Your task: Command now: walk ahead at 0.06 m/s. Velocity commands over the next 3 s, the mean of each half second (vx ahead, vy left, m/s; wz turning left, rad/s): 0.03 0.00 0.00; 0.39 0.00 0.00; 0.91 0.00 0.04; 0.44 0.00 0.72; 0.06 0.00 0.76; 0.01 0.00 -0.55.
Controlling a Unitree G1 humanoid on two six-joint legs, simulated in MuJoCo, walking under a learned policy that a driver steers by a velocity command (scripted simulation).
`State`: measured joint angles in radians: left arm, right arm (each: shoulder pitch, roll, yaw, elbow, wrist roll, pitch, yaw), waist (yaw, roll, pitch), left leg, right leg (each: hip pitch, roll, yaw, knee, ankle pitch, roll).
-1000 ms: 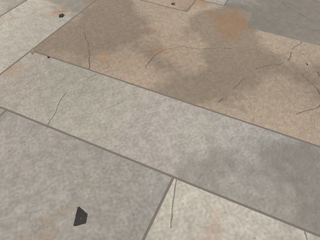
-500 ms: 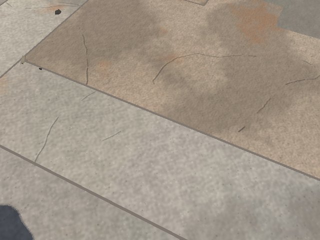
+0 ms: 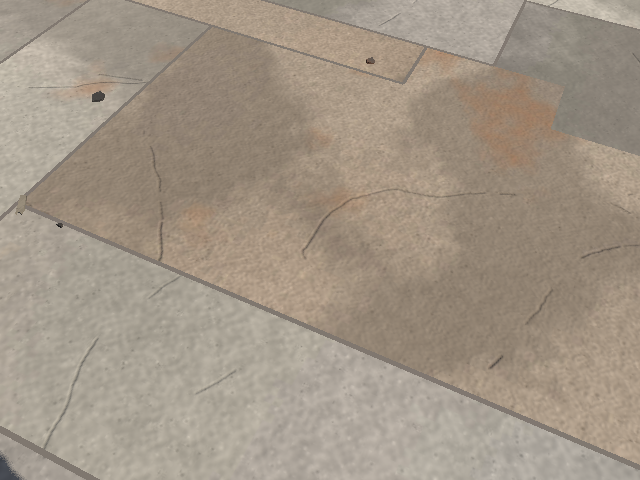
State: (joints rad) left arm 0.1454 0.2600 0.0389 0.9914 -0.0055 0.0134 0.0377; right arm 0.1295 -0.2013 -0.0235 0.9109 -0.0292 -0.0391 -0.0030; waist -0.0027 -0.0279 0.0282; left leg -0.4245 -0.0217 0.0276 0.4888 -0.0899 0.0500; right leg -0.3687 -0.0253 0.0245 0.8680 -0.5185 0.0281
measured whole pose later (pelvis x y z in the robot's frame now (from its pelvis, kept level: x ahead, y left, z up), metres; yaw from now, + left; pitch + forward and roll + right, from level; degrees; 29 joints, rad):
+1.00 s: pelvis +0.18 +0.05 -0.01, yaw +0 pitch +1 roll +0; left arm 0.43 0.24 0.06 1.05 -0.03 -0.09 0.01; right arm 0.12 -0.26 -0.08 0.98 0.03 -0.12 0.03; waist 0.00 -0.04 0.00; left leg -0.41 0.04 0.10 0.69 -0.31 0.05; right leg -0.17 -0.09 0.06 0.89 -0.48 -0.03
